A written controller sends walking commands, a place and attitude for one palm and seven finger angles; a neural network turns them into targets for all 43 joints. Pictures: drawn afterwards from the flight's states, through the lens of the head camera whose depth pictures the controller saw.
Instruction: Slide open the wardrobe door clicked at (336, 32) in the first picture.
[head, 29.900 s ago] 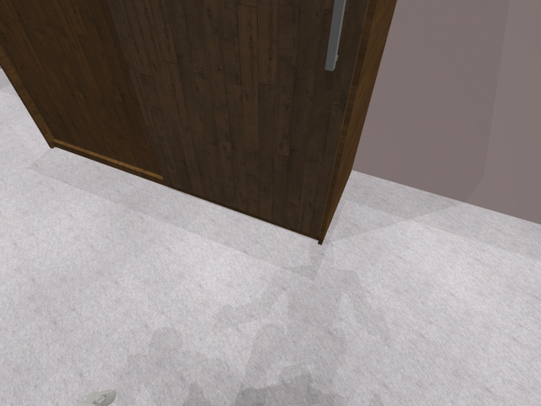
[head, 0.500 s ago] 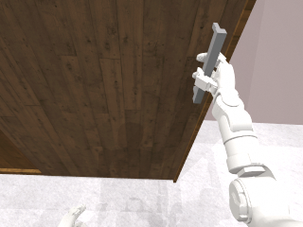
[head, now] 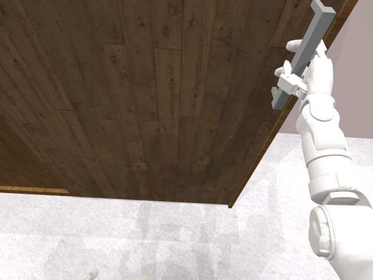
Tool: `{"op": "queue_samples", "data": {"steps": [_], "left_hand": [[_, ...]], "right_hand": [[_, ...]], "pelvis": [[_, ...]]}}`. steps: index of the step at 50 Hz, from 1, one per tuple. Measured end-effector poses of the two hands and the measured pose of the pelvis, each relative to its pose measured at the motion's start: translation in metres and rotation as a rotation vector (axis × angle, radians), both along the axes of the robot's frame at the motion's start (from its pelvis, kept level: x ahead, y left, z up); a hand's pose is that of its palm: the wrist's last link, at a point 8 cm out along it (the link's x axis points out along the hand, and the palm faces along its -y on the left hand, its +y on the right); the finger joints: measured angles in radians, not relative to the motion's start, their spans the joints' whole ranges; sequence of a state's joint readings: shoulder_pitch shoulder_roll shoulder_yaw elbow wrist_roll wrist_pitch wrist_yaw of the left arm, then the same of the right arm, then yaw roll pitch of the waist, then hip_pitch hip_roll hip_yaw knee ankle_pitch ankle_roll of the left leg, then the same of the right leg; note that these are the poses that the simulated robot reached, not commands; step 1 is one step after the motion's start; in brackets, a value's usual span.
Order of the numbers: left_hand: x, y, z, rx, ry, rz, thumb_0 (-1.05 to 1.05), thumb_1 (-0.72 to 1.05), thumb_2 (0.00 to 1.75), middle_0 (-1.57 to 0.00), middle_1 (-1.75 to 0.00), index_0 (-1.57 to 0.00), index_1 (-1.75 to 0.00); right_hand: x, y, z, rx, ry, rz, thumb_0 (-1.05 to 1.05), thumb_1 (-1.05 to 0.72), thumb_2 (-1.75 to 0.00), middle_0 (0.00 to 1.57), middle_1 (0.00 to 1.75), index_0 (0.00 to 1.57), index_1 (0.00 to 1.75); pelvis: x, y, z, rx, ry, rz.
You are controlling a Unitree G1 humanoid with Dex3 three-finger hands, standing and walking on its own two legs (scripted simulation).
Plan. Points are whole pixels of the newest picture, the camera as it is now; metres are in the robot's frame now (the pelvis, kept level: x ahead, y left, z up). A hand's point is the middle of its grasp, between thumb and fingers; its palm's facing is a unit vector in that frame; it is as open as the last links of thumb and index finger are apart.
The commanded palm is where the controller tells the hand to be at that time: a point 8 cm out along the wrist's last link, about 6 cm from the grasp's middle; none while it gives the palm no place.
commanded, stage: step sideways, sliding the door along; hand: right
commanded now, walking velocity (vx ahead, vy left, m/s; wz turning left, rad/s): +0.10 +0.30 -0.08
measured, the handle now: (294, 61) +0.51 -0.20 +0.20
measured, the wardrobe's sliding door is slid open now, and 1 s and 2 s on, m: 0.00 0.16 0.37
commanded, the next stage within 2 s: none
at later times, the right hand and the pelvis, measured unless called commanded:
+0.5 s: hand (265, 73) +0.48 -0.14 +0.19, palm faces +0.48 +0.87 -0.10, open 6.6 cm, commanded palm +0.44 -0.10 +0.20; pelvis +0.09 +0.14 -0.01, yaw -11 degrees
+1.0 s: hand (203, 71) +0.47 -0.01 +0.19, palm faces +0.35 +0.94 -0.02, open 7.0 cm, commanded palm +0.45 +0.03 +0.18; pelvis +0.17 +0.18 +0.00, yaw -10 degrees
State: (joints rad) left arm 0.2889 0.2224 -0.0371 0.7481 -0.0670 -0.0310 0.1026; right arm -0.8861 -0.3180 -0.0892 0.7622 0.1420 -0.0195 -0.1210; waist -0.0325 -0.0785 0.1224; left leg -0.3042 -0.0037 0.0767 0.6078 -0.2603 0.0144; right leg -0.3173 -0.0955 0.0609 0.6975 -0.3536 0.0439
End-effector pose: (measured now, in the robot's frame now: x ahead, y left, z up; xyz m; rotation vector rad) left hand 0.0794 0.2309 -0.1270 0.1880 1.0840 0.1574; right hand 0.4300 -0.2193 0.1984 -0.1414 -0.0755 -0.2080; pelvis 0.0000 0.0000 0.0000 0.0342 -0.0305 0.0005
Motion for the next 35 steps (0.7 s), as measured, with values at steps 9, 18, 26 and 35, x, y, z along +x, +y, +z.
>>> {"op": "queue_samples", "data": {"steps": [9,18,26,35], "left_hand": [[0.084,0.041,0.004,0.075,-0.048,-0.155,0.01,0.91,0.9,-0.2,-0.3,-0.2,-0.3],[0.187,0.037,0.021,-0.066,-0.181,-0.3,0.01,0.91,0.9,-0.2,-0.3,-0.2,-0.3],[0.269,0.064,0.008,-0.145,-0.322,-0.363,0.01,0.9,0.9,-0.2,-0.3,-0.2,-0.3],[0.296,0.087,0.022,-0.036,-0.289,-0.404,0.01,0.91,0.9,-0.2,-0.3,-0.19,-0.3]], "right_hand": [[0.001,0.007,-0.005,0.022,-0.103,-0.028,-0.01,-0.75,-0.87,0.41,1.4,0.17,1.4],[0.003,0.023,-0.007,0.038,-0.153,-0.108,0.0,-0.74,-0.87,0.43,1.4,0.21,1.4],[0.002,0.048,-0.008,-0.037,-0.154,-0.284,-0.03,-0.69,-0.86,0.44,1.4,0.13,1.4],[0.002,0.084,-0.012,0.021,-0.243,-0.216,0.0,-0.74,-0.84,0.45,1.4,0.09,1.35]], "pelvis": [[0.017,0.03,-0.005,-0.023,0.008,-0.101],[0.051,0.089,0.006,0.006,-0.006,-0.114],[0.093,0.147,-0.009,-0.013,-0.023,-0.2],[0.11,0.151,0.001,-0.009,0.031,-0.268]]}}
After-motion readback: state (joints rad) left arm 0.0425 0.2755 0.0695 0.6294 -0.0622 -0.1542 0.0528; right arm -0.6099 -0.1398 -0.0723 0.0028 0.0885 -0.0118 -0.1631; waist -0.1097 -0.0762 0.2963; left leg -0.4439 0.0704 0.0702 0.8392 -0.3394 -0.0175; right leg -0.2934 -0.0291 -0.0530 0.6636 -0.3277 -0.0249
